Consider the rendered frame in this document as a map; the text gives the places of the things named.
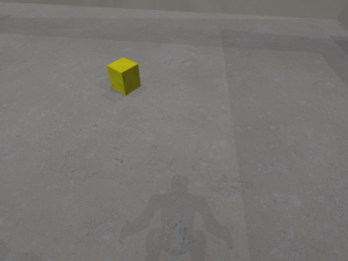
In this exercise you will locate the carton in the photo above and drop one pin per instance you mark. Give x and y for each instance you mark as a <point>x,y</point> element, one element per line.
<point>124,75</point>

